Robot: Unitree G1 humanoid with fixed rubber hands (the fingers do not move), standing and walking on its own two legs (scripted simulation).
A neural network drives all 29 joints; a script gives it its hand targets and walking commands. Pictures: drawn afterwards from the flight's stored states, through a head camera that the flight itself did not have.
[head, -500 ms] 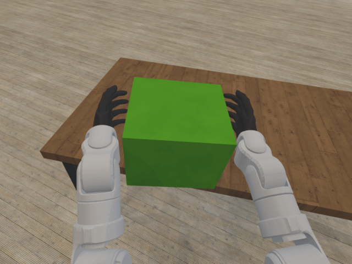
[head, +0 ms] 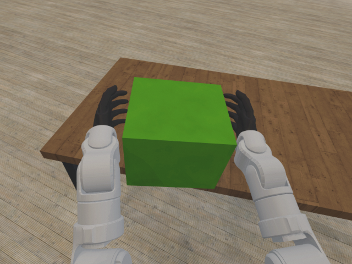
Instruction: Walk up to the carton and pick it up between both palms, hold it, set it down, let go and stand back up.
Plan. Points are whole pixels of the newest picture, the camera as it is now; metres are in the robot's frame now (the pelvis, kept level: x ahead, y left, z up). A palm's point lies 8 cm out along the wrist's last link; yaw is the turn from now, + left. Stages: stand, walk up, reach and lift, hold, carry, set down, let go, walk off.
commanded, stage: hold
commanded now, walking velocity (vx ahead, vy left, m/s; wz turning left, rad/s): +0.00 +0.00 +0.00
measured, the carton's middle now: (174, 133) +0.37 +0.01 +0.14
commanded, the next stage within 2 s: set down in 0.54 s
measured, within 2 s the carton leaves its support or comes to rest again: neither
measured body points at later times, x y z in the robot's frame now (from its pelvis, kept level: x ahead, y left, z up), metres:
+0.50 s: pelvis +0.00 +0.00 +0.00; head -0.02 +0.04 +0.45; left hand +0.36 +0.16 +0.18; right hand +0.36 -0.13 +0.17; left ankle +0.06 +0.12 -0.75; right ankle -0.01 -0.09 -0.75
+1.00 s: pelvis +0.01 +0.00 +0.00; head +0.01 +0.03 +0.45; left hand +0.38 +0.15 +0.13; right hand +0.37 -0.14 +0.12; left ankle +0.06 +0.12 -0.75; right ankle -0.01 -0.09 -0.75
